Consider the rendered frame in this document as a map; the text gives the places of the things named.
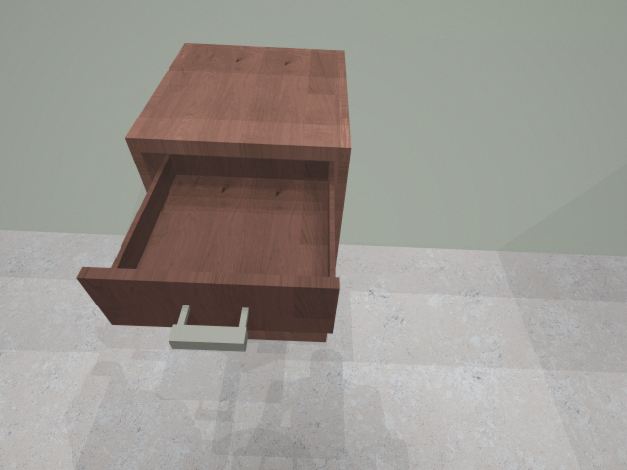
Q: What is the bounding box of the drawer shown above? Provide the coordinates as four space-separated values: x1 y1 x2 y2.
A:
77 154 340 334

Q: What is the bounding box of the handle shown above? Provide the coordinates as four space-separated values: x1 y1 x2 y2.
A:
169 305 249 352

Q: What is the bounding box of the cabinet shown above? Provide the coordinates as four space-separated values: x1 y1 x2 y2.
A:
125 43 351 342

